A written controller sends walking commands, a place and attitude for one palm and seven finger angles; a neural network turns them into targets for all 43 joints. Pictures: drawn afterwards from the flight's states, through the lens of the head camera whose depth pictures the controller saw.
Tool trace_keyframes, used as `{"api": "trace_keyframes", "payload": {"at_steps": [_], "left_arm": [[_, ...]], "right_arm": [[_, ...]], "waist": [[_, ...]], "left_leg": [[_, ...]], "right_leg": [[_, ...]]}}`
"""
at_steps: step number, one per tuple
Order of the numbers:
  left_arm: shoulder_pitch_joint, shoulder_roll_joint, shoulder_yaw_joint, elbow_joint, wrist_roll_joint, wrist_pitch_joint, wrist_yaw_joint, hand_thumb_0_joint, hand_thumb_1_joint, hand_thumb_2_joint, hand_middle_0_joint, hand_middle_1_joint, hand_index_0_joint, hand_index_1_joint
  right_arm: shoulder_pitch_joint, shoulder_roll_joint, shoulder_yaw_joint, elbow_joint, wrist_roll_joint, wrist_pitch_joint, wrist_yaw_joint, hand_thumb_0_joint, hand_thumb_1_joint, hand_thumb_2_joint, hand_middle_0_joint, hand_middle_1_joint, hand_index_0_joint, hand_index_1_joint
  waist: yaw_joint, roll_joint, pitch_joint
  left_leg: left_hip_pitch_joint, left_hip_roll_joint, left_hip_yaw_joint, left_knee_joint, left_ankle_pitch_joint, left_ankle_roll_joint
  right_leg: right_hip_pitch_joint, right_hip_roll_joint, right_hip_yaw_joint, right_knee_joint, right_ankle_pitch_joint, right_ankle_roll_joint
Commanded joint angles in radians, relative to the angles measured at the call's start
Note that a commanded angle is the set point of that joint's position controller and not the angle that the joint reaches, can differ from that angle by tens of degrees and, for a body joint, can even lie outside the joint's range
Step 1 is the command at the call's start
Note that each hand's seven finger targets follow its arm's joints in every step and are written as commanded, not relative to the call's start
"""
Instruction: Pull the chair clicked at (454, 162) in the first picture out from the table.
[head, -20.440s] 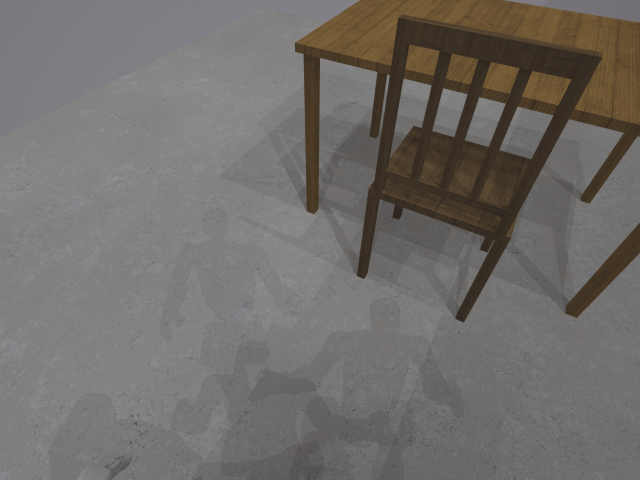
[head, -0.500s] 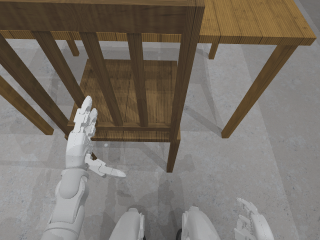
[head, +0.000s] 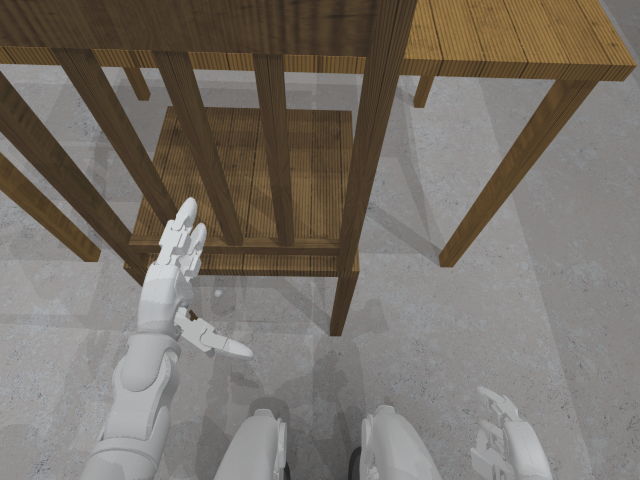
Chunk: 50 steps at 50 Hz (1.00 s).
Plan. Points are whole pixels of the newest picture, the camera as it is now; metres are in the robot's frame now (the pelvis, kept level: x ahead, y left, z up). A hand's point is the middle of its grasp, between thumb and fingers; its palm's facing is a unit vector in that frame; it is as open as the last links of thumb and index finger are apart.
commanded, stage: push the fingers through the gap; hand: left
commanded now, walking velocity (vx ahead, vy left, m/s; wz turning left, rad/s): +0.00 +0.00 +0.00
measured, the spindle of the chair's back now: (212, 174) +0.47 +0.15 +0.06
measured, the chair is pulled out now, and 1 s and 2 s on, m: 0.00 0.00 0.00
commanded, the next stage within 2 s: hook a spindle and tug to test in 1.42 s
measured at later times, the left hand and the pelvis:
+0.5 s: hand (224, 236) +0.40 +0.13 +0.02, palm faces -0.02 -1.00 -0.05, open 16.9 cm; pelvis +0.00 +0.01 +0.00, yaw +0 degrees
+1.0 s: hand (225, 209) +0.45 +0.14 +0.02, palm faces +0.01 -1.00 -0.03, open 16.9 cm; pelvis +0.00 +0.00 +0.00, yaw -1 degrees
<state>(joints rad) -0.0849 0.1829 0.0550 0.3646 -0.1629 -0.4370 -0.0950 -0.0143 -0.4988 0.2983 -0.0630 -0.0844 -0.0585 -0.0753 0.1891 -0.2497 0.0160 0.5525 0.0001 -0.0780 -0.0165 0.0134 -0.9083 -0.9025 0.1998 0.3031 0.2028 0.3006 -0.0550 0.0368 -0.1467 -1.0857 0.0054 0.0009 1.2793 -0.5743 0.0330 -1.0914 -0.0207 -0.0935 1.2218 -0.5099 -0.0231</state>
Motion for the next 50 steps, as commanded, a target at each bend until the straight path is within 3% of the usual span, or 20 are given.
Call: {"api": "trace_keyframes", "payload": {"at_steps": [1,5,7,11,16,22,26,27,29,33,34,38,40,42,45,46,48,50], "left_arm": [[-0.276,0.120,0.091,-0.257,-0.003,-0.146,0.062,0.000,-0.500,0.300,-0.060,-0.080,-0.060,-0.080],[-0.248,0.085,0.061,-0.047,0.028,-0.097,0.049,0.000,-0.500,0.300,-0.060,-0.080,-0.060,-0.080],[-0.280,0.073,0.037,-0.009,0.032,-0.061,0.025,0.000,-0.500,0.300,-0.060,-0.080,-0.060,-0.080],[-0.403,0.125,0.079,-0.101,0.009,-0.052,0.015,0.000,-0.500,0.300,-0.060,-0.080,-0.060,-0.080],[-0.529,0.138,0.101,-0.147,0.004,-0.119,0.065,0.000,-0.500,0.300,-0.060,-0.080,-0.060,-0.080],[-0.519,0.088,0.066,0.122,0.057,-0.085,0.073,0.000,-0.500,0.300,-0.060,-0.080,-0.060,-0.080],[-0.566,0.120,0.107,0.110,0.044,-0.067,0.066,0.000,-0.500,0.300,-0.060,-0.080,-0.060,-0.080],[-0.581,0.139,0.121,0.066,0.039,-0.078,0.068,0.000,-0.500,0.300,-0.060,-0.080,-0.060,-0.080],[-0.621,0.163,0.145,0.012,0.032,-0.104,0.082,0.000,-0.500,0.300,-0.060,-0.080,-0.060,-0.080],[-0.636,0.188,0.167,0.027,0.047,-0.151,0.108,0.000,-0.500,0.300,-0.060,-0.080,-0.060,-0.080],[-0.630,0.164,0.150,0.062,0.057,-0.154,0.111,0.000,-0.500,0.300,-0.060,-0.080,-0.060,-0.080],[-0.655,0.148,0.137,0.237,0.074,-0.131,0.093,0.000,-0.500,0.300,-0.060,-0.080,-0.060,-0.080],[-0.698,0.159,0.146,0.276,0.071,-0.121,0.076,0.000,-0.500,0.300,-0.060,-0.080,-0.060,-0.080],[-0.777,0.184,0.161,0.272,0.062,-0.124,0.062,0.000,-0.500,0.300,-0.060,-0.080,-0.060,-0.080],[-0.822,0.239,0.208,0.217,0.048,-0.155,0.055,0.000,-0.500,0.300,-0.060,-0.080,-0.060,-0.080],[-0.845,0.223,0.195,0.199,0.046,-0.167,0.053,0.000,-0.500,0.300,-0.060,-0.080,-0.060,-0.080],[-0.862,0.248,0.210,0.188,0.049,-0.183,0.056,0.000,-0.500,0.300,-0.060,-0.080,-0.060,-0.080],[-0.855,0.193,0.169,0.237,0.054,-0.177,0.055,0.000,-0.500,0.300,-0.060,-0.080,-0.060,-0.080]], "right_arm": [[0.032,-0.128,-0.055,-0.084,-0.017,-0.057,-0.002,0.000,-0.900,-0.900,0.200,0.300,0.200,0.300],[0.035,-0.144,-0.059,-0.077,-0.011,-0.034,0.012,0.000,-0.900,-0.900,0.200,0.300,0.200,0.300],[0.039,-0.152,-0.060,-0.090,-0.002,-0.021,0.012,0.000,-0.900,-0.900,0.200,0.300,0.200,0.300],[0.050,-0.154,-0.062,-0.105,0.002,-0.014,-0.001,0.000,-0.900,-0.900,0.200,0.300,0.200,0.300],[0.068,-0.141,-0.058,-0.067,-0.013,-0.033,-0.008,0.000,-0.900,-0.900,0.200,0.300,0.200,0.300],[0.093,-0.155,-0.062,-0.039,-0.015,-0.007,0.012,0.000,-0.900,-0.900,0.200,0.300,0.200,0.300],[0.105,-0.156,-0.065,-0.058,-0.012,0.014,0.013,0.000,-0.900,-0.900,0.200,0.300,0.200,0.300],[0.107,-0.155,-0.066,-0.064,-0.011,0.015,0.013,0.000,-0.900,-0.900,0.200,0.300,0.200,0.300],[0.111,-0.150,-0.066,-0.065,-0.015,0.015,0.012,0.000,-0.900,-0.900,0.200,0.300,0.200,0.300],[0.124,-0.147,-0.065,-0.042,-0.023,0.014,0.013,0.000,-0.900,-0.900,0.200,0.300,0.200,0.300],[0.125,-0.144,-0.066,-0.035,-0.023,0.016,0.016,0.000,-0.900,-0.900,0.200,0.300,0.200,0.300],[0.140,-0.154,-0.065,-0.012,-0.021,0.029,0.022,0.000,-0.900,-0.900,0.200,0.300,0.200,0.300],[0.141,-0.158,-0.065,-0.013,-0.017,0.034,0.021,0.000,-0.900,-0.900,0.200,0.300,0.200,0.300],[0.143,-0.159,-0.064,-0.014,-0.017,0.035,0.017,0.000,-0.900,-0.900,0.200,0.300,0.200,0.300],[0.151,-0.156,-0.063,-0.021,-0.023,0.032,0.013,0.000,-0.900,-0.900,0.200,0.300,0.200,0.300],[0.150,-0.151,-0.063,-0.021,-0.025,0.030,0.015,0.000,-0.900,-0.900,0.200,0.300,0.200,0.300],[0.163,-0.154,-0.066,-0.011,-0.029,0.026,0.015,0.000,-0.900,-0.900,0.200,0.300,0.200,0.300],[0.168,-0.151,-0.066,0.002,-0.030,0.029,0.021,0.000,-0.900,-0.900,0.200,0.300,0.200,0.300]], "waist": [[-0.013,0.031,-0.423],[-0.029,-0.029,-0.341],[-0.032,-0.023,-0.327],[-0.017,0.012,-0.430],[-0.037,0.037,-0.478],[-0.056,0.005,-0.358],[-0.043,0.011,-0.437],[-0.033,0.022,-0.472],[-0.035,0.038,-0.529],[-0.049,-0.004,-0.513],[-0.055,0.008,-0.485],[-0.083,-0.026,-0.369],[-0.083,-0.015,-0.359],[-0.088,0.006,-0.396],[-0.065,0.059,-0.501],[-0.071,0.077,-0.523],[-0.076,0.084,-0.568],[-0.090,0.079,-0.538]], "left_leg": [[0.254,0.002,-0.059,-0.155,0.378,-0.018],[0.158,-0.003,-0.048,-0.158,0.265,-0.014],[0.151,-0.006,-0.043,-0.174,0.227,-0.013],[0.228,-0.003,-0.052,-0.187,0.286,-0.013],[0.288,0.006,-0.068,-0.170,0.370,-0.020],[0.201,0.003,-0.064,-0.181,0.279,-0.023],[0.229,0.000,-0.049,-0.185,0.326,-0.020],[0.248,0.001,-0.050,-0.188,0.357,-0.023],[0.285,0.004,-0.052,-0.179,0.411,-0.024],[0.262,0.007,-0.054,-0.168,0.422,-0.023],[0.260,0.007,-0.048,-0.168,0.414,-0.023],[0.168,0.002,-0.038,-0.170,0.304,-0.016],[0.144,-0.003,-0.033,-0.175,0.256,-0.014],[0.152,-0.005,-0.030,-0.167,0.256,-0.010],[0.217,-0.004,-0.033,-0.161,0.346,-0.015],[0.240,-0.003,-0.032,-0.156,0.369,-0.016],[0.275,0.003,-0.040,-0.144,0.426,-0.019],[0.279,0.007,-0.047,-0.146,0.439,-0.021]], "right_leg": [[0.232,0.009,0.050,-0.119,0.266,-0.003],[0.205,0.011,0.051,-0.134,0.192,-0.002],[0.208,0.011,0.055,-0.152,0.163,-0.004],[0.247,0.010,0.059,-0.154,0.201,-0.006],[0.219,0.012,0.051,-0.130,0.249,-0.001],[0.154,0.015,0.039,-0.134,0.176,-0.006],[0.216,0.017,0.051,-0.145,0.230,-0.007],[0.242,0.016,0.054,-0.140,0.258,-0.008],[0.257,0.018,0.057,-0.133,0.304,-0.004],[0.268,0.022,0.057,-0.124,0.325,0.002],[0.248,0.023,0.057,-0.129,0.318,0.002],[0.215,0.025,0.059,-0.150,0.244,0.001],[0.212,0.023,0.063,-0.161,0.203,-0.001],[0.220,0.022,0.073,-0.163,0.205,-0.001],[0.259,0.023,0.077,-0.143,0.278,-0.005],[0.257,0.023,0.076,-0.141,0.297,-0.003],[0.251,0.026,0.072,-0.124,0.338,-0.002],[0.222,0.027,0.062,-0.125,0.336,-0.001]]}}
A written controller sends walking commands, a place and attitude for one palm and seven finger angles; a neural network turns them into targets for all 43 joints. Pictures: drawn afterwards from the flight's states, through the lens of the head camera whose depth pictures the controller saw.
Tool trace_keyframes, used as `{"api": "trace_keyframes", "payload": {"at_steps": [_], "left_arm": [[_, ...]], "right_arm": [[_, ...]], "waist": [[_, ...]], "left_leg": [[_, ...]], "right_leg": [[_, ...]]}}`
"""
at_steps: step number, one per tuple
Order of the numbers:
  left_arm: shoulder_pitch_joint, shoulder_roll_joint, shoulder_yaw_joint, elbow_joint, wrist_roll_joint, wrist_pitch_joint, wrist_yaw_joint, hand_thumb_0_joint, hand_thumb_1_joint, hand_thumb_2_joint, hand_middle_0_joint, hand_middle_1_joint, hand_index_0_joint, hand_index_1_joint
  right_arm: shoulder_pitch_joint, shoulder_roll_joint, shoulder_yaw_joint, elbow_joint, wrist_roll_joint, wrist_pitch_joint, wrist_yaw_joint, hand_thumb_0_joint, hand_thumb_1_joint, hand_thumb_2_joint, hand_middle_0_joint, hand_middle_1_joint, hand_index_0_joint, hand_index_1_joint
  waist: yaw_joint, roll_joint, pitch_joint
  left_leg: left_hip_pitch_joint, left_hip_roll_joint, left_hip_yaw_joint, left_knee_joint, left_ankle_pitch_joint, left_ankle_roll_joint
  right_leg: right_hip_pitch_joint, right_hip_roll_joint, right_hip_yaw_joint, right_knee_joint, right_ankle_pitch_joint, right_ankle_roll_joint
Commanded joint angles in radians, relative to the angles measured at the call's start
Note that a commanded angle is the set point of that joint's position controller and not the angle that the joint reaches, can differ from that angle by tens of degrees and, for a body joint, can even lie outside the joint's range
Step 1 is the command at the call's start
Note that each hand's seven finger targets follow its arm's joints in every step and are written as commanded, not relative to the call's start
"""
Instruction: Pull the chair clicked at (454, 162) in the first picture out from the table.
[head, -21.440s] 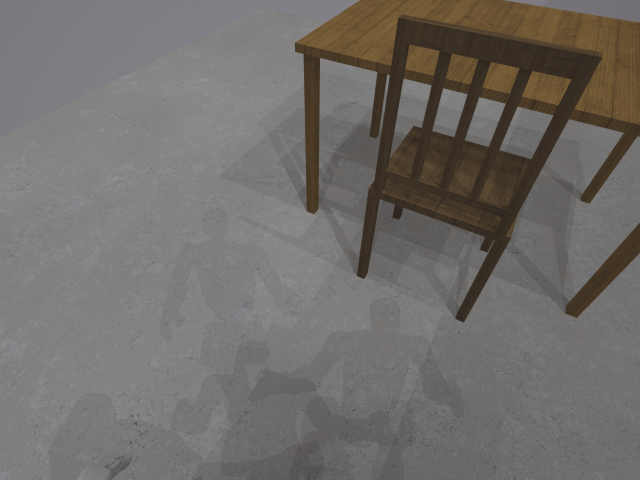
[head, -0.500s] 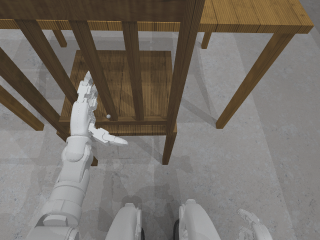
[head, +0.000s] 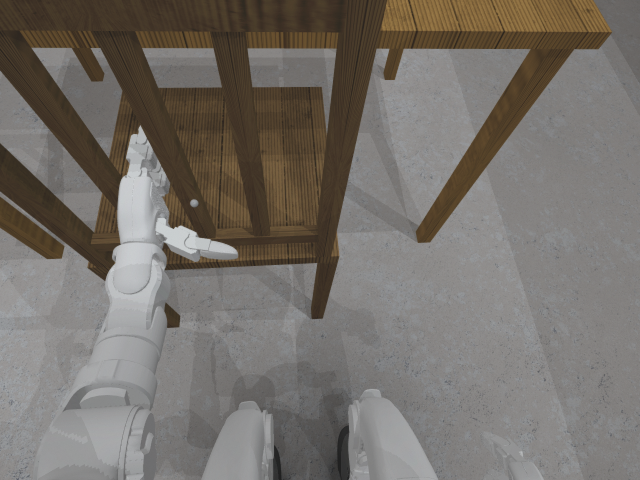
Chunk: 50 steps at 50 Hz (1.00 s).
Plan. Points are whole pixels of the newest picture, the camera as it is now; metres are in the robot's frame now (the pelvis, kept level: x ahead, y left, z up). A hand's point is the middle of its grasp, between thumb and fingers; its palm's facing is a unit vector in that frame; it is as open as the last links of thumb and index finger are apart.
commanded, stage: push the fingers through the gap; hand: left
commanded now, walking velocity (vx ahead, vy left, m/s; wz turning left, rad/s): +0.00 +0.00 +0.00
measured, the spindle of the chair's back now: (176, 165) +0.47 +0.15 +0.06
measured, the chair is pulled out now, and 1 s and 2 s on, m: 0.00 0.00 0.02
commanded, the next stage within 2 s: hook a spindle and tug to test in 0.42 s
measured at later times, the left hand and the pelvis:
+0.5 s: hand (198, 200) +0.45 +0.14 +0.02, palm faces +0.03 -1.00 -0.04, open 17.0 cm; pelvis +0.00 +0.00 +0.00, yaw +0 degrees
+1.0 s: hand (204, 201) +0.45 +0.13 +0.02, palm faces +0.04 -1.00 -0.04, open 13.6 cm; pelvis +0.00 +0.00 +0.00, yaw +0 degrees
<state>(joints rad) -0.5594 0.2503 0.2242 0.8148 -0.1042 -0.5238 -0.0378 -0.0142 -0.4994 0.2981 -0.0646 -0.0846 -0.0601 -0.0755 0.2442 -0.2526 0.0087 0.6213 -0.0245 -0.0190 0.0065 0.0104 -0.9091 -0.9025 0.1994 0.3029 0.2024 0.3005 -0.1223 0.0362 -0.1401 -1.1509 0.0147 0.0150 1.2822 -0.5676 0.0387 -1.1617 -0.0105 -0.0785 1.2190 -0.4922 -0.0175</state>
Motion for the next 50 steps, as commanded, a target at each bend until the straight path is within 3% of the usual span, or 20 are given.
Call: {"api": "trace_keyframes", "payload": {"at_steps": [1,3,5,7,11,12,15,18,20,22,23,26,32,34,35,38,41,44,48,50], "left_arm": [[-0.386,0.149,0.020,-0.172,0.003,-0.083,0.001,0.000,-0.500,0.300,-0.060,-0.080,-0.060,-0.080],[-0.337,0.142,0.031,-0.084,0.009,-0.059,0.001,0.000,-0.500,0.300,-0.060,-0.080,-0.060,-0.080],[-0.316,0.126,0.020,-0.090,0.010,-0.047,-0.002,0.000,-0.500,0.300,-0.060,-0.080,-0.060,-0.080],[-0.294,0.131,0.037,-0.082,-0.001,-0.038,-0.002,0.000,-0.500,0.300,-0.060,-0.080,-0.060,-0.080],[-0.298,0.149,0.052,-0.187,-0.006,-0.074,0.008,0.000,-0.500,0.300,-0.060,-0.080,-0.060,-0.080],[-0.326,0.182,0.066,-0.224,-0.003,-0.091,0.014,0.000,-0.500,0.300,-0.060,-0.080,-0.060,-0.080],[-0.335,0.121,0.013,-0.237,0.006,-0.113,0.026,0.000,-0.500,0.300,-0.060,-0.080,-0.060,-0.080],[-0.352,0.141,0.022,-0.156,0.022,-0.108,0.031,0.000,-0.500,0.300,-0.060,-0.080,-0.060,-0.080],[-0.387,0.101,-0.013,-0.121,0.031,-0.102,0.028,0.000,-0.500,0.300,-0.060,-0.080,-0.060,-0.080],[-0.379,0.123,0.008,-0.130,0.029,-0.099,0.026,0.000,-0.500,0.300,-0.060,-0.080,-0.060,-0.080],[-0.385,0.122,0.006,-0.155,0.026,-0.101,0.024,0.000,-0.500,0.300,-0.060,-0.080,-0.060,-0.080],[-0.350,0.105,0.000,-0.169,0.011,-0.092,0.021,0.000,-0.500,0.300,-0.060,-0.080,-0.060,-0.080],[-0.320,0.113,0.013,-0.146,0.019,-0.083,0.040,0.000,-0.500,0.300,-0.166,-0.409,-0.166,-0.409],[-0.347,0.122,0.017,-0.150,0.028,-0.095,0.049,0.000,-0.500,0.300,-0.201,-0.518,-0.201,-0.518],[-0.347,0.098,0.001,-0.160,0.029,-0.099,0.051,0.000,-0.500,0.300,-0.218,-0.573,-0.218,-0.573],[-0.372,0.101,-0.002,-0.182,0.031,-0.116,0.056,0.000,-0.500,0.300,-0.271,-0.738,-0.271,-0.738],[-0.381,0.100,-0.009,-0.155,0.035,-0.116,0.050,0.000,-0.500,0.300,-0.324,-0.902,-0.324,-0.902],[-0.397,0.116,0.001,-0.152,0.035,-0.110,0.047,0.000,-0.332,0.372,-0.377,-1.066,-0.377,-1.066],[-0.373,0.102,-0.001,-0.167,0.022,-0.098,0.043,0.000,-0.108,0.468,-0.447,-1.286,-0.447,-1.286],[-0.361,0.099,-0.006,-0.154,0.020,-0.090,0.039,0.000,0.004,0.516,-0.482,-1.395,-0.482,-1.395]], "right_arm": [[0.122,-0.153,-0.061,-0.055,-0.006,-0.025,-0.001,0.000,-0.900,-0.900,0.200,0.300,0.200,0.300],[0.131,-0.159,-0.061,-0.058,-0.005,-0.016,0.003,0.000,-0.900,-0.900,0.200,0.300,0.200,0.300],[0.128,-0.158,-0.062,-0.071,-0.002,-0.006,0.008,0.000,-0.900,-0.900,0.200,0.300,0.200,0.300],[0.128,-0.158,-0.062,-0.080,-0.001,0.002,0.012,0.000,-0.900,-0.900,0.200,0.300,0.200,0.300],[0.124,-0.148,-0.062,-0.099,-0.003,0.005,0.015,0.000,-0.900,-0.900,0.200,0.300,0.200,0.300],[0.122,-0.150,-0.062,-0.096,-0.003,0.004,0.013,0.000,-0.900,-0.900,0.200,0.300,0.200,0.300],[0.116,-0.144,-0.063,-0.085,-0.005,0.000,0.017,0.000,-0.900,-0.900,0.200,0.300,0.200,0.300],[0.126,-0.157,-0.062,-0.065,-0.006,0.001,0.013,0.000,-0.900,-0.900,0.200,0.300,0.200,0.300],[0.124,-0.157,-0.063,-0.058,-0.006,0.003,0.011,0.000,-0.900,-0.900,0.200,0.300,0.200,0.300],[0.127,-0.161,-0.065,-0.064,-0.008,0.003,0.013,0.000,-0.900,-0.900,0.200,0.300,0.200,0.300],[0.124,-0.161,-0.067,-0.073,-0.008,0.003,0.014,0.000,-0.900,-0.900,0.200,0.300,0.200,0.300],[0.124,-0.155,-0.065,-0.075,-0.007,0.008,0.017,0.000,-0.900,-0.900,0.200,0.300,0.200,0.300],[0.112,-0.151,-0.064,-0.084,-0.004,0.015,0.019,0.000,-0.900,-0.900,0.200,0.300,0.200,0.300],[0.111,-0.151,-0.061,-0.085,-0.006,0.015,0.018,0.000,-0.900,-0.900,0.200,0.300,0.200,0.300],[0.108,-0.147,-0.061,-0.088,-0.007,0.013,0.020,0.000,-0.900,-0.900,0.200,0.300,0.200,0.300],[0.109,-0.148,-0.063,-0.089,-0.010,0.009,0.019,0.000,-0.900,-0.900,0.200,0.300,0.200,0.300],[0.110,-0.149,-0.062,-0.079,-0.009,0.009,0.019,0.000,-0.900,-0.900,0.200,0.300,0.200,0.300],[0.112,-0.153,-0.063,-0.076,-0.009,0.008,0.017,0.000,-0.900,-0.900,0.200,0.300,0.200,0.300],[0.116,-0.151,-0.065,-0.082,-0.008,0.007,0.017,0.000,-0.900,-0.900,0.200,0.300,0.200,0.300],[0.115,-0.150,-0.063,-0.080,-0.006,0.010,0.017,0.000,-0.900,-0.900,0.200,0.300,0.200,0.300]], "waist": [[-0.028,0.055,-0.516],[-0.026,0.013,-0.471],[-0.015,0.023,-0.480],[-0.009,-0.006,-0.473],[0.007,0.012,-0.533],[0.005,0.020,-0.530],[-0.011,0.061,-0.502],[-0.030,0.014,-0.434],[-0.045,0.019,-0.412],[-0.021,0.050,-0.459],[-0.015,0.095,-0.502],[-0.012,0.066,-0.527],[-0.012,-0.008,-0.461],[-0.010,0.020,-0.437],[-0.011,0.025,-0.452],[-0.017,0.032,-0.481],[-0.024,0.020,-0.463],[-0.021,0.050,-0.480],[-0.016,0.037,-0.521],[-0.018,0.022,-0.503]], "left_leg": [[0.323,0.000,-0.063,-0.148,0.425,-0.027],[0.272,-0.005,-0.055,-0.156,0.382,-0.021],[0.270,-0.006,-0.049,-0.164,0.383,-0.022],[0.259,-0.007,-0.045,-0.169,0.379,-0.020],[0.289,-0.009,-0.037,-0.168,0.410,-0.018],[0.297,-0.004,-0.043,-0.171,0.412,-0.021],[0.339,0.000,-0.052,-0.170,0.409,-0.027],[0.286,-0.001,-0.060,-0.171,0.339,-0.024],[0.285,0.000,-0.065,-0.174,0.310,-0.023],[0.308,-0.003,-0.066,-0.176,0.326,-0.027],[0.349,-0.003,-0.066,-0.175,0.360,-0.031],[0.375,0.001,-0.068,-0.174,0.426,-0.035],[0.276,-0.005,-0.054,-0.177,0.346,-0.023],[0.269,-0.008,-0.054,-0.182,0.320,-0.024],[0.276,-0.010,-0.051,-0.179,0.319,-0.022],[0.294,-0.008,-0.055,-0.171,0.331,-0.023],[0.284,-0.008,-0.056,-0.169,0.309,-0.022],[0.289,-0.008,-0.056,-0.168,0.306,-0.024],[0.316,-0.008,-0.052,-0.165,0.359,-0.023],[0.299,-0.007,-0.053,-0.167,0.353,-0.023]], "right_leg": [[0.284,0.017,0.044,-0.120,0.313,-0.006],[0.290,0.020,0.044,-0.132,0.289,-0.005],[0.301,0.018,0.043,-0.130,0.296,-0.008],[0.321,0.020,0.046,-0.141,0.301,-0.007],[0.367,0.020,0.058,-0.142,0.339,-0.005],[0.362,0.020,0.056,-0.138,0.338,-0.005],[0.294,0.021,0.048,-0.137,0.302,-0.006],[0.265,0.023,0.042,-0.142,0.243,-0.005],[0.226,0.021,0.037,-0.143,0.210,-0.005],[0.243,0.021,0.038,-0.137,0.214,-0.011],[0.238,0.020,0.036,-0.130,0.232,-0.013],[0.269,0.024,0.033,-0.132,0.286,-0.012],[0.300,0.022,0.044,-0.142,0.263,-0.006],[0.282,0.021,0.045,-0.142,0.234,-0.008],[0.282,0.021,0.047,-0.142,0.234,-0.007],[0.277,0.021,0.049,-0.135,0.239,-0.007],[0.269,0.021,0.049,-0.140,0.223,-0.007],[0.264,0.020,0.049,-0.138,0.217,-0.008],[0.292,0.022,0.048,-0.136,0.267,-0.008],[0.296,0.022,0.049,-0.138,0.270,-0.007]]}}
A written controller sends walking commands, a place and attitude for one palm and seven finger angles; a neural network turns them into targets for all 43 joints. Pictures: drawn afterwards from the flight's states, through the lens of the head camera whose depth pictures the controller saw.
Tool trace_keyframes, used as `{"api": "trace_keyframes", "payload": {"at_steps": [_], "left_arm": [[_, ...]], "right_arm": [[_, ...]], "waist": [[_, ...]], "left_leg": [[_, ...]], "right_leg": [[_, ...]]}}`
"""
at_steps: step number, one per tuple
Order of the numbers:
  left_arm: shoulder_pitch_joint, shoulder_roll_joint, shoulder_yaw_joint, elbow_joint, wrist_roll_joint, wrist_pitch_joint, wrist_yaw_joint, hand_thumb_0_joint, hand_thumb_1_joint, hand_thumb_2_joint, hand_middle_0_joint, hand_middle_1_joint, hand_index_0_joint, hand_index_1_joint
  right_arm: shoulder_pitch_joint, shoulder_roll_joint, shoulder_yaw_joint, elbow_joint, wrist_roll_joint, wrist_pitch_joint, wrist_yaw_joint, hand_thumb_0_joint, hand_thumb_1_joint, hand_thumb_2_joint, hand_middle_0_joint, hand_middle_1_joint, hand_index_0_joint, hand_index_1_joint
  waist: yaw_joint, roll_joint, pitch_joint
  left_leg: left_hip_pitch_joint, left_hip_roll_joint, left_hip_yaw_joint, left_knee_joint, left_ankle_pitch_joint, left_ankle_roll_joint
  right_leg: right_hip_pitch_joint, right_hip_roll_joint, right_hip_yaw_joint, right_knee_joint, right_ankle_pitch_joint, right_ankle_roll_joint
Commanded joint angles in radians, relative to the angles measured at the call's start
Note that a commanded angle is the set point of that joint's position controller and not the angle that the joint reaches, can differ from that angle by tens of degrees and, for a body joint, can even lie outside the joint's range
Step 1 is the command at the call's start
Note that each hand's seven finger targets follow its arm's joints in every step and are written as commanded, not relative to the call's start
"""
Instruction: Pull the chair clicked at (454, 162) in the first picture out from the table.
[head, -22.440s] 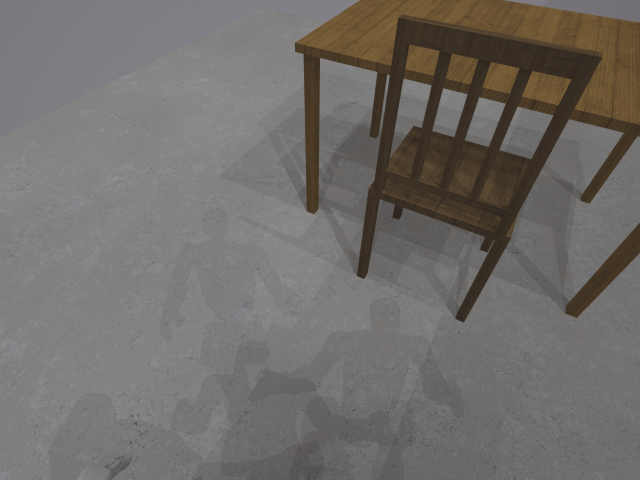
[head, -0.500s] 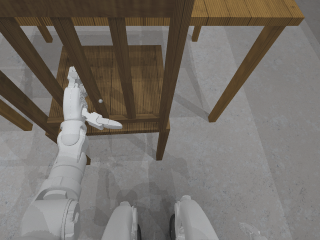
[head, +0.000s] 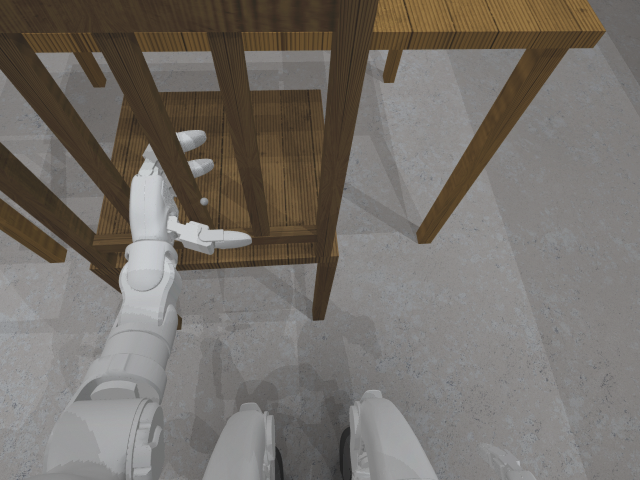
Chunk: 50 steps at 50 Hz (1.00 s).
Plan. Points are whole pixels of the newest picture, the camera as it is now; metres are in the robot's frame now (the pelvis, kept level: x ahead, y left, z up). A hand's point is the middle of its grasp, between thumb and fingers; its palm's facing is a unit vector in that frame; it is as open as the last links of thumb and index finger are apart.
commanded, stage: hook a spindle and tug to test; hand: left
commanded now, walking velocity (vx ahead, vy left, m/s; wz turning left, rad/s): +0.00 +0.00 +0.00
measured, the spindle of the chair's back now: (175, 166) +0.47 +0.15 +0.07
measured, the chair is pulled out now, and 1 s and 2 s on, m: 0.00 0.02 0.11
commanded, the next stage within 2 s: step backward, pulling the chair out in 1.02 s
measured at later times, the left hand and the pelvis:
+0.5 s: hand (204, 199) +0.45 +0.13 +0.02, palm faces +0.04 -1.00 -0.01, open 5.1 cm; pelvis +0.01 +0.00 +0.00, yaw +0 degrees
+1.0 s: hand (202, 214) +0.43 +0.13 +0.02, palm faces +0.02 -1.00 -0.02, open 5.3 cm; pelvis +0.04 +0.01 +0.02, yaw -1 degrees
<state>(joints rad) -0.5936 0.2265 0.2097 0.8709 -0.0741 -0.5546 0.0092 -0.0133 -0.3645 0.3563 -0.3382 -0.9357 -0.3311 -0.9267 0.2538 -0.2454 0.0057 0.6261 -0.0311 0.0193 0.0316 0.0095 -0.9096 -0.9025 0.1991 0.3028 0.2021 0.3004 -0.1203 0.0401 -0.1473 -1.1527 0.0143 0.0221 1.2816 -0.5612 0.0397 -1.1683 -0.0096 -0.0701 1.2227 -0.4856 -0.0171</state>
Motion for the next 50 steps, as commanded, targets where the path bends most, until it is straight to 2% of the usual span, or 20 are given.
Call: {"api": "trace_keyframes", "payload": {"at_steps": [1,2,5,6,11,13,16,18,20,23,25,28,34,35,37,38,42,44,48,50], "left_arm": [[-0.340,0.108,-0.003,-0.211,-0.010,-0.059,-0.010,0.000,0.060,0.540,-0.500,-1.450,-0.500,-1.450],[-0.342,0.121,0.005,-0.211,-0.010,-0.059,-0.008,0.000,0.116,0.564,-0.500,-1.450,-0.500,-1.450],[-0.352,0.121,0.003,-0.197,-0.005,-0.062,-0.007,0.000,0.284,0.636,-0.500,-1.450,-0.500,-1.450],[-0.355,0.113,-0.003,-0.183,-0.002,-0.062,-0.008,0.000,0.340,0.660,-0.500,-1.450,-0.500,-1.450],[-0.346,0.102,-0.009,-0.195,-0.001,-0.071,-0.008,0.000,0.620,0.780,-0.500,-1.450,-0.500,-1.450],[-0.356,0.119,0.001,-0.171,0.000,-0.066,-0.009,0.000,0.732,0.828,-0.500,-1.450,-0.500,-1.450],[-0.354,0.141,0.019,-0.162,0.002,-0.062,-0.013,0.000,0.900,0.900,-0.500,-1.450,-0.500,-1.450],[-0.357,0.160,0.034,-0.175,-0.002,-0.066,-0.015,0.000,0.900,0.900,-0.500,-1.450,-0.500,-1.450],[-0.300,0.135,0.028,-0.223,-0.014,-0.070,-0.019,0.000,0.900,0.900,-0.500,-1.450,-0.500,-1.450],[-0.283,0.079,-0.020,-0.241,-0.023,-0.065,-0.023,0.000,0.900,0.900,-0.500,-1.450,-0.500,-1.450],[-0.246,0.122,0.018,-0.248,-0.022,-0.059,-0.013,0.000,0.900,0.900,-0.500,-1.450,-0.500,-1.450],[-0.185,0.115,0.001,-0.266,-0.003,-0.059,-0.009,0.000,0.900,0.900,-0.500,-1.450,-0.500,-1.450],[-0.046,0.076,-0.029,-0.383,-0.019,-0.054,-0.011,0.000,0.900,0.900,-0.500,-1.450,-0.500,-1.450],[-0.003,0.071,-0.032,-0.394,-0.024,-0.050,-0.011,0.000,0.900,0.900,-0.500,-1.450,-0.500,-1.450],[0.034,0.053,-0.049,-0.432,-0.031,-0.044,-0.011,0.000,0.900,0.900,-0.500,-1.450,-0.500,-1.450],[0.065,0.062,-0.040,-0.448,-0.034,-0.043,-0.011,0.000,0.900,0.900,-0.500,-1.450,-0.500,-1.450],[0.132,0.043,-0.064,-0.496,-0.036,-0.037,-0.009,0.000,0.900,0.900,-0.500,-1.450,-0.500,-1.450],[0.143,0.039,-0.067,-0.513,-0.035,-0.035,-0.007,0.000,0.900,0.900,-0.500,-1.450,-0.500,-1.450],[0.234,0.035,-0.067,-0.554,-0.043,-0.031,-0.013,0.000,0.900,0.900,-0.500,-1.450,-0.500,-1.450],[0.232,0.010,-0.095,-0.569,-0.043,-0.027,-0.018,0.000,0.900,0.900,-0.500,-1.450,-0.500,-1.450]], "right_arm": [[0.103,-0.156,-0.060,-0.083,0.000,-0.029,-0.008,0.000,-0.900,-0.900,0.200,0.300,0.200,0.300],[0.107,-0.157,-0.060,-0.081,0.001,-0.030,-0.009,0.000,-0.900,-0.900,0.200,0.300,0.200,0.300],[0.106,-0.158,-0.059,-0.079,0.000,-0.031,-0.009,0.000,-0.900,-0.900,0.200,0.300,0.200,0.300],[0.111,-0.156,-0.060,-0.075,0.000,-0.031,-0.009,0.000,-0.900,-0.900,0.200,0.300,0.200,0.300],[0.114,-0.157,-0.062,-0.079,-0.002,-0.032,-0.004,0.000,-0.900,-0.900,0.200,0.300,0.200,0.300],[0.118,-0.161,-0.061,-0.074,-0.001,-0.028,-0.006,0.000,-0.900,-0.900,0.200,0.300,0.200,0.300],[0.118,-0.160,-0.060,-0.075,-0.001,-0.025,-0.007,0.000,-0.900,-0.900,0.200,0.300,0.200,0.300],[0.117,-0.161,-0.058,-0.082,-0.001,-0.025,-0.009,0.000,-0.900,-0.900,0.200,0.300,0.200,0.300],[0.108,-0.155,-0.061,-0.094,0.000,-0.026,-0.006,0.000,-0.900,-0.900,0.200,0.300,0.200,0.300],[0.107,-0.152,-0.062,-0.095,0.002,-0.026,0.000,0.000,-0.900,-0.900,0.200,0.300,0.200,0.300],[0.106,-0.158,-0.063,-0.095,0.002,-0.023,-0.001,0.000,-0.900,-0.900,0.200,0.300,0.200,0.300],[0.107,-0.154,-0.062,-0.108,0.001,-0.021,0.004,0.000,-0.900,-0.900,0.200,0.300,0.200,0.300],[0.098,-0.146,-0.066,-0.136,0.005,-0.020,0.017,0.000,-0.900,-0.900,0.200,0.300,0.200,0.300],[0.096,-0.144,-0.069,-0.137,0.007,-0.018,0.019,0.000,-0.900,-0.900,0.200,0.300,0.200,0.300],[0.093,-0.140,-0.068,-0.144,0.008,-0.019,0.021,0.000,-0.900,-0.900,0.200,0.300,0.200,0.300],[0.094,-0.143,-0.068,-0.150,0.009,-0.021,0.021,0.000,-0.900,-0.900,0.200,0.300,0.200,0.300],[0.090,-0.134,-0.070,-0.151,0.013,-0.024,0.021,0.000,-0.900,-0.900,0.200,0.300,0.200,0.300],[0.094,-0.133,-0.070,-0.151,0.011,-0.026,0.021,0.000,-0.900,-0.900,0.200,0.300,0.200,0.300],[0.092,-0.131,-0.074,-0.160,0.011,-0.031,0.022,0.000,-0.900,-0.900,0.200,0.300,0.200,0.300],[0.091,-0.127,-0.075,-0.154,0.012,-0.032,0.023,0.000,-0.900,-0.900,0.200,0.300,0.200,0.300]], "waist": [[-0.025,0.023,-0.486],[-0.023,-0.001,-0.480],[-0.028,0.016,-0.466],[-0.035,-0.007,-0.457],[-0.024,0.036,-0.493],[-0.033,0.008,-0.471],[-0.029,0.011,-0.468],[-0.021,0.021,-0.479],[0.001,0.056,-0.525],[-0.014,0.046,-0.506],[-0.003,0.023,-0.495],[0.007,0.014,-0.494],[0.035,0.053,-0.528],[0.040,0.026,-0.521],[0.039,0.021,-0.510],[0.049,0.027,-0.518],[0.043,0.007,-0.481],[0.040,0.020,-0.480],[0.058,0.033,-0.484],[0.049,0.033,-0.478]], "left_leg": [[0.292,-0.009,-0.057,-0.166,0.329,-0.023],[0.280,-0.008,-0.060,-0.168,0.325,-0.020],[0.267,-0.010,-0.056,-0.165,0.306,-0.019],[0.262,-0.010,-0.055,-0.163,0.301,-0.018],[0.305,-0.009,-0.058,-0.163,0.334,-0.022],[0.279,-0.009,-0.058,-0.160,0.323,-0.020],[0.259,-0.013,-0.051,-0.159,0.319,-0.017],[0.261,-0.014,-0.053,-0.162,0.327,-0.018],[0.311,-0.013,-0.049,-0.165,0.375,-0.023],[0.343,-0.004,-0.061,-0.169,0.406,-0.027],[0.321,-0.003,-0.058,-0.171,0.401,-0.027],[0.315,-0.003,-0.054,-0.174,0.425,-0.027],[0.387,0.005,-0.054,-0.186,0.528,-0.036],[0.388,0.007,-0.054,-0.188,0.538,-0.037],[0.386,0.008,-0.050,-0.192,0.550,-0.036],[0.385,0.008,-0.051,-0.193,0.563,-0.036],[0.382,0.012,-0.048,-0.196,0.586,-0.035],[0.389,0.013,-0.049,-0.190,0.609,-0.036],[0.408,0.015,-0.049,-0.185,0.682,-0.040],[0.425,0.018,-0.054,-0.182,0.702,-0.043]], "right_leg": [[0.298,0.020,0.041,-0.148,0.250,-0.006],[0.312,0.021,0.044,-0.149,0.250,-0.006],[0.297,0.021,0.046,-0.151,0.235,-0.006],[0.298,0.021,0.045,-0.153,0.233,-0.004],[0.284,0.022,0.041,-0.146,0.245,-0.008],[0.289,0.022,0.041,-0.146,0.246,-0.007],[0.311,0.021,0.049,-0.151,0.253,-0.006],[0.321,0.022,0.049,-0.145,0.259,-0.008],[0.331,0.021,0.047,-0.142,0.293,-0.011],[0.302,0.024,0.031,-0.138,0.300,-0.011],[0.316,0.024,0.035,-0.139,0.305,-0.010],[0.337,0.024,0.035,-0.132,0.333,-0.011],[0.361,0.026,0.028,-0.133,0.388,-0.015],[0.376,0.026,0.028,-0.137,0.401,-0.015],[0.393,0.026,0.029,-0.144,0.421,-0.012],[0.400,0.026,0.028,-0.138,0.429,-0.014],[0.407,0.024,0.029,-0.144,0.459,-0.010],[0.399,0.024,0.028,-0.139,0.470,-0.010],[0.411,0.022,0.029,-0.133,0.515,-0.012],[0.396,0.020,0.024,-0.133,0.515,-0.011]]}}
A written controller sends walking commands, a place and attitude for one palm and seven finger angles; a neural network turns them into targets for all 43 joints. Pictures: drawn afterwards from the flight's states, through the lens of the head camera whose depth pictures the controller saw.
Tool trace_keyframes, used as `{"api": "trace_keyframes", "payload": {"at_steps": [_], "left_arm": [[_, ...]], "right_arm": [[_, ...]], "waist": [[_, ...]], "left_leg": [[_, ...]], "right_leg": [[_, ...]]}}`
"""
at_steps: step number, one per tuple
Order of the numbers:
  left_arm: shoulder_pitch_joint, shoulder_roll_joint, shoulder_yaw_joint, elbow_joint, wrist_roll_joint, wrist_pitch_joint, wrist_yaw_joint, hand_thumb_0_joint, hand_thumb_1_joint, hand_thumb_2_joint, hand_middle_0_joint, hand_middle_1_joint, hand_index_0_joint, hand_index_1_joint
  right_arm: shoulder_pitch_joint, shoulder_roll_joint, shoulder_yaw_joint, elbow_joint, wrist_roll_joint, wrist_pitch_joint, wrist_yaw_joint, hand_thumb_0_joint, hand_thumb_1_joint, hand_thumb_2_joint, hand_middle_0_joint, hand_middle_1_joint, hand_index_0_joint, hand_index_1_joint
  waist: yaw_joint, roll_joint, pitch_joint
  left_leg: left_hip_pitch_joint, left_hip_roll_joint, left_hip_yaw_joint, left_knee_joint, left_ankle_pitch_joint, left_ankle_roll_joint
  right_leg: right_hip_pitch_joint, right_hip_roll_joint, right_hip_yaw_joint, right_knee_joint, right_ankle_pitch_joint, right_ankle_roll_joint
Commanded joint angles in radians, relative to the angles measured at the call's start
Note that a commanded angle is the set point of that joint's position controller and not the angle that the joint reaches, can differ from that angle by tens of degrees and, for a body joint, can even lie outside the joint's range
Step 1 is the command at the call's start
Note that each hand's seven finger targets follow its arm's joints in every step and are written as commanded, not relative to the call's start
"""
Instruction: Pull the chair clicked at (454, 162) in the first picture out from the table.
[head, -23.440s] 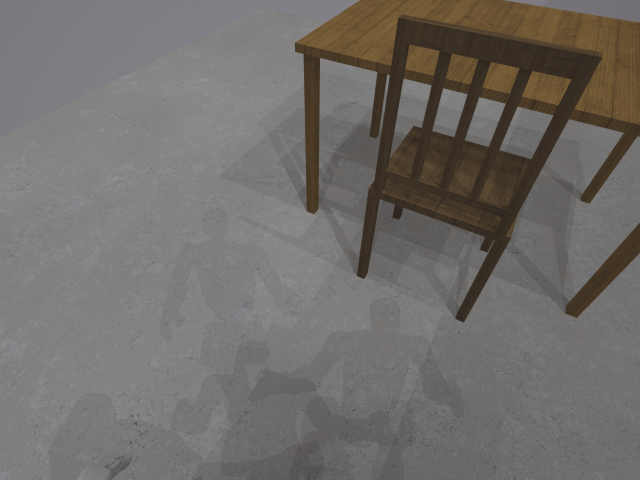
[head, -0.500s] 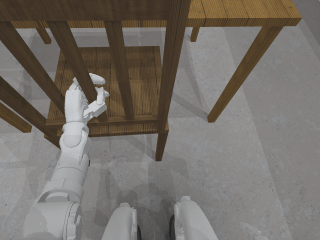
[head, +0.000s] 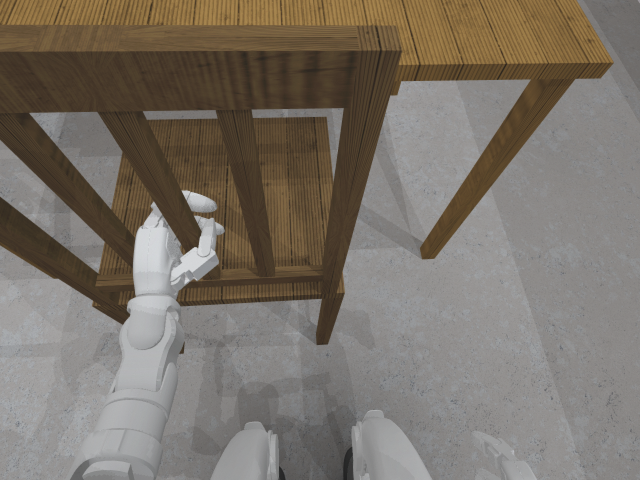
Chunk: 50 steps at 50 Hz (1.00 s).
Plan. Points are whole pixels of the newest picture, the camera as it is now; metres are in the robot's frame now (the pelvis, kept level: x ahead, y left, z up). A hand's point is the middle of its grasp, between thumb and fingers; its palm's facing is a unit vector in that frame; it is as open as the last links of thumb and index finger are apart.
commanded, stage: hook a spindle and tug to test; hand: left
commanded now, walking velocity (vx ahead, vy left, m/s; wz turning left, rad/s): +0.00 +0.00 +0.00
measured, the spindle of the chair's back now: (180, 218) +0.41 +0.16 +0.05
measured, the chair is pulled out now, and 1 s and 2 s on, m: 0.02 0.11 0.18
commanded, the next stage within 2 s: step backward, pulling the chair out in 0.02 s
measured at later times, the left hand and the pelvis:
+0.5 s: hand (204, 256) +0.37 +0.13 +0.02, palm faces +0.03 -0.99 -0.10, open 5.3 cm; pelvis +0.01 +0.00 +0.09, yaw +0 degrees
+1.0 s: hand (221, 324) +0.29 +0.11 +0.02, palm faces -0.01 -0.99 -0.14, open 5.2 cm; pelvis -0.05 -0.01 +0.09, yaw -2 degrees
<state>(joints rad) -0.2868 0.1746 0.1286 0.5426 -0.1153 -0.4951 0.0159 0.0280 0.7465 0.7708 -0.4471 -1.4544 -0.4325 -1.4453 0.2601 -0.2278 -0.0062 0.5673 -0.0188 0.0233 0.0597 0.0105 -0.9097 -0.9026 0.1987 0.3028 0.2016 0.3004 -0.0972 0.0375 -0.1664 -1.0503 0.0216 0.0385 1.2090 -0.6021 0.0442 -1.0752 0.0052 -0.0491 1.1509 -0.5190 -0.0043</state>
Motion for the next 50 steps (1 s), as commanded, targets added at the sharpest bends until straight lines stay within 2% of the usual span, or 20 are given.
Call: {"api": "trace_keyframes", "payload": {"at_steps": [1,4,6,7,8,9,10,12,15,17,18,21,25,28,31,33,35,37,44,50], "left_arm": [[-0.089,0.056,-0.023,-0.240,-0.003,-0.082,-0.026,0.000,0.900,0.900,-0.500,-1.450,-0.500,-1.450],[-0.081,0.082,-0.001,-0.264,0.003,-0.080,-0.023,0.000,0.900,0.900,-0.500,-1.450,-0.500,-1.450],[-0.107,0.010,-0.080,-0.314,0.001,-0.079,-0.029,0.000,0.900,0.900,-0.500,-1.450,-0.500,-1.450],[-0.398,0.359,0.064,-0.481,0.090,0.031,0.048,0.000,0.900,0.900,-0.500,-1.450,-0.500,-1.450],[-0.399,0.334,0.061,-0.487,0.092,0.095,0.083,0.000,0.900,0.900,-0.500,-1.450,-0.500,-1.450],[-0.349,0.266,0.019,-0.467,0.085,0.135,0.094,0.000,0.900,0.900,-0.500,-1.450,-0.500,-1.450],[-0.271,0.230,0.002,-0.382,0.089,0.176,0.099,0.000,0.900,0.900,-0.500,-1.450,-0.500,-1.450],[-0.204,0.170,-0.041,-0.234,0.094,0.233,0.102,0.000,0.900,0.900,-0.500,-1.450,-0.500,-1.450],[-0.247,0.150,-0.060,-0.034,0.094,0.273,0.102,0.000,0.900,0.900,-0.500,-1.450,-0.500,-1.450],[-0.294,0.147,-0.071,0.052,0.094,0.274,0.099,0.000,0.900,0.900,-0.500,-1.450,-0.500,-1.450],[-0.324,0.169,-0.057,0.070,0.098,0.265,0.099,0.000,0.900,0.900,-0.500,-1.450,-0.500,-1.450],[-0.306,0.143,-0.081,0.163,0.099,0.243,0.091,0.000,0.900,0.900,-0.500,-1.450,-0.500,-1.450],[-0.269,0.132,-0.086,0.165,0.100,0.220,0.080,0.000,0.900,0.900,-0.500,-1.450,-0.500,-1.450],[-0.209,0.136,-0.072,0.160,0.096,0.214,0.069,0.000,0.900,0.900,-0.500,-1.450,-0.500,-1.450],[-0.172,0.147,-0.062,0.128,0.092,0.208,0.067,0.000,0.900,0.900,-0.500,-1.450,-0.500,-1.450],[-0.181,0.175,-0.045,0.130,0.090,0.205,0.073,0.000,0.900,0.900,-0.500,-1.450,-0.500,-1.450],[-0.191,0.177,-0.048,0.130,0.087,0.201,0.078,0.000,0.900,0.900,-0.500,-1.450,-0.500,-1.450],[-0.198,0.174,-0.057,0.136,0.089,0.199,0.081,0.000,0.900,0.900,-0.500,-1.450,-0.500,-1.450],[-0.237,0.172,-0.072,0.149,0.096,0.195,0.090,0.000,0.900,0.900,-0.500,-1.450,-0.500,-1.450],[-0.278,0.175,-0.087,0.188,0.089,0.195,0.098,0.000,0.900,0.900,-0.500,-1.450,-0.500,-1.450]], "right_arm": [[0.083,-0.144,-0.063,-0.092,0.000,-0.036,-0.006,0.000,-0.900,-0.900,0.200,0.300,0.200,0.300],[0.082,-0.144,-0.063,-0.094,-0.003,-0.040,-0.012,0.000,-0.900,-0.900,0.200,0.300,0.200,0.300],[0.075,-0.136,-0.063,-0.099,-0.002,-0.046,-0.010,0.000,-0.900,-0.900,0.200,0.300,0.200,0.300],[0.102,-0.149,-0.073,-0.142,0.046,0.031,-0.059,0.000,-0.900,-0.900,0.200,0.300,0.200,0.300],[0.134,-0.134,-0.071,-0.169,0.044,0.046,-0.096,0.000,-0.900,-0.900,0.200,0.300,0.200,0.300],[0.126,-0.127,-0.065,-0.167,0.050,0.042,-0.114,0.000,-0.900,-0.900,0.200,0.300,0.200,0.300],[0.085,-0.117,-0.055,-0.159,0.055,0.048,-0.128,0.000,-0.900,-0.900,0.200,0.300,0.200,0.300],[0.066,-0.115,-0.046,-0.126,0.057,0.065,-0.151,0.000,-0.900,-0.900,0.200,0.300,0.200,0.300],[0.086,-0.129,-0.044,-0.070,0.054,0.076,-0.169,0.000,-0.900,-0.900,0.200,0.300,0.200,0.300],[0.078,-0.138,-0.044,-0.056,0.056,0.078,-0.173,0.000,-0.900,-0.900,0.200,0.300,0.200,0.300],[0.070,-0.142,-0.047,-0.054,0.057,0.078,-0.175,0.000,-0.900,-0.900,0.200,0.300,0.200,0.300],[0.058,-0.140,-0.042,-0.040,0.050,0.079,-0.172,0.000,-0.900,-0.900,0.200,0.300,0.200,0.300],[0.066,-0.137,-0.042,-0.019,0.032,0.074,-0.160,0.000,-0.900,-0.900,0.200,0.300,0.200,0.300],[0.052,-0.136,-0.046,-0.020,0.020,0.067,-0.143,0.000,-0.900,-0.900,0.200,0.300,0.200,0.300],[0.034,-0.142,-0.047,-0.035,0.023,0.067,-0.140,0.000,-0.900,-0.900,0.200,0.300,0.200,0.300],[0.034,-0.152,-0.051,-0.038,0.027,0.067,-0.151,0.000,-0.900,-0.900,0.200,0.300,0.200,0.300],[0.033,-0.155,-0.054,-0.035,0.036,0.066,-0.160,0.000,-0.900,-0.900,0.200,0.300,0.200,0.300],[0.029,-0.154,-0.054,-0.029,0.038,0.061,-0.166,0.000,-0.900,-0.900,0.200,0.300,0.200,0.300],[0.014,-0.151,-0.049,-0.007,0.039,0.046,-0.174,0.000,-0.900,-0.900,0.200,0.300,0.200,0.300],[-0.008,-0.153,-0.044,0.000,0.049,0.020,-0.175,0.000,-0.900,-0.900,0.200,0.300,0.200,0.300]], "waist": [[0.014,0.021,-0.445],[0.023,0.035,-0.470],[0.010,0.045,-0.483],[0.025,0.083,-0.678],[0.017,0.127,-0.619],[0.008,0.101,-0.572],[0.008,0.122,-0.520],[0.007,0.060,-0.402],[0.000,-0.052,-0.314],[0.004,-0.050,-0.273],[0.010,-0.002,-0.262],[0.026,0.128,-0.215],[0.038,0.230,-0.240],[0.050,0.238,-0.250],[0.051,0.160,-0.243],[0.046,0.096,-0.251],[0.039,0.061,-0.255],[0.035,0.058,-0.258],[0.039,0.115,-0.259],[0.045,0.078,-0.188]], "left_leg": [[0.311,0.010,-0.069,-0.106,0.728,-0.045],[0.311,0.006,-0.066,-0.098,0.735,-0.044],[0.351,0.011,-0.076,-0.099,0.780,-0.048],[0.650,0.016,-0.045,-0.298,0.659,-0.038],[0.674,-0.002,-0.037,-0.338,0.667,-0.029],[0.677,0.004,-0.045,-0.368,0.707,-0.027],[0.675,0.020,-0.059,-0.390,0.764,-0.029],[0.697,0.059,-0.097,-0.439,0.831,-0.024],[0.686,0.092,-0.087,-0.493,0.864,-0.026],[0.680,0.106,-0.092,-0.541,0.807,-0.034],[0.693,0.110,-0.090,-0.562,0.799,-0.036],[0.762,0.137,-0.112,-0.617,0.859,-0.033],[1.001,0.178,-0.139,-0.613,1.300,-0.036],[1.090,0.189,-0.129,-0.603,1.403,-0.054],[1.016,0.189,-0.107,-0.618,1.273,-0.062],[0.932,0.177,-0.095,-0.622,1.143,-0.067],[0.882,0.155,-0.078,-0.624,1.003,-0.075],[0.861,0.140,-0.068,-0.641,0.888,-0.073],[0.899,0.160,-0.091,-0.693,0.900,-0.047],[0.776,0.125,-0.082,-0.706,0.600,-0.042]], "right_leg": [[0.303,0.005,0.004,-0.064,0.553,-0.021],[0.316,0.002,0.008,-0.053,0.574,-0.023],[0.302,0.000,0.001,-0.054,0.580,-0.022],[0.678,-0.065,0.112,-0.254,0.677,-0.044],[0.719,-0.066,0.104,-0.295,0.788,-0.039],[0.716,-0.074,0.089,-0.298,0.858,-0.034],[0.668,-0.077,0.092,-0.302,0.855,-0.027],[0.646,-0.074,0.079,-0.341,0.796,-0.014],[0.725,-0.101,0.089,-0.419,0.907,-0.002],[0.769,-0.118,0.096,-0.465,0.868,-0.004],[0.777,-0.122,0.099,-0.486,0.849,-0.009],[0.765,-0.108,0.085,-0.521,0.734,-0.008],[0.705,-0.076,0.069,-0.550,0.623,-0.006],[0.703,-0.062,0.054,-0.597,0.582,-0.013],[0.799,-0.082,0.071,-0.621,0.737,-0.026],[0.882,-0.119,0.100,-0.607,0.934,-0.041],[0.919,-0.154,0.126,-0.602,1.035,-0.057],[0.914,-0.164,0.130,-0.607,1.010,-0.054],[0.854,-0.113,0.097,-0.606,0.789,-0.019],[0.846,-0.133,0.120,-0.636,0.634,-0.026]]}}
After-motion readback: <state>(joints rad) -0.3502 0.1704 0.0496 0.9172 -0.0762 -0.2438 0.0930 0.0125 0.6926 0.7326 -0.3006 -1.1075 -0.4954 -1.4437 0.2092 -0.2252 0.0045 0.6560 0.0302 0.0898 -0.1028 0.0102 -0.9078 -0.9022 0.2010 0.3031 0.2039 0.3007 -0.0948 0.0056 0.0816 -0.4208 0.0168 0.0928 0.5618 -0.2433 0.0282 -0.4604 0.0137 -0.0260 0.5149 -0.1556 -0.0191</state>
